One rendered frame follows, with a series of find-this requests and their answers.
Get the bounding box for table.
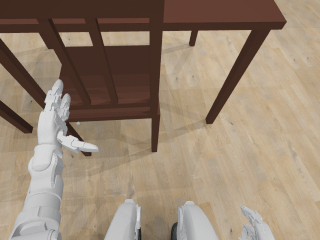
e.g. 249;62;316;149
0;0;287;134

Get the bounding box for left robot upper arm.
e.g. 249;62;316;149
11;229;62;240

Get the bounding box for chair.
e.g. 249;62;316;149
0;0;165;157

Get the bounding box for right robot thigh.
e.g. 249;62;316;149
177;205;219;240

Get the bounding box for right robot hand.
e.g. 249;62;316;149
238;206;276;240

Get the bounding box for right robot shin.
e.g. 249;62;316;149
176;201;195;240

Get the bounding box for left robot hand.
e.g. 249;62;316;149
37;79;99;154

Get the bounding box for left robot forearm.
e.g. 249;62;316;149
8;143;64;240

